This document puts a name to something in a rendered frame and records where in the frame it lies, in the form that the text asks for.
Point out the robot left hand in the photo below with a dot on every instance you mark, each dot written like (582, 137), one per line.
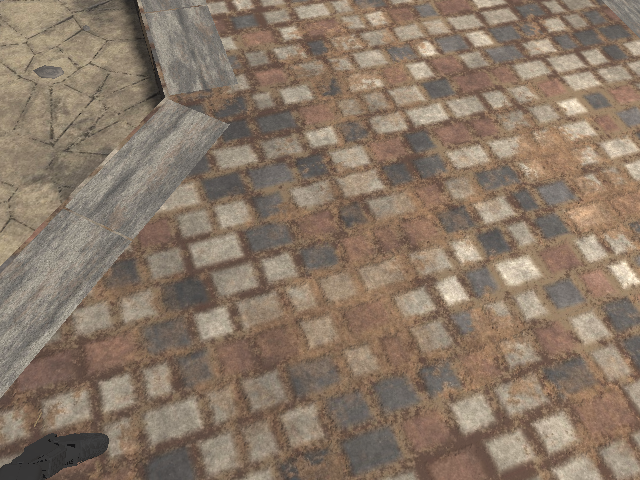
(50, 454)

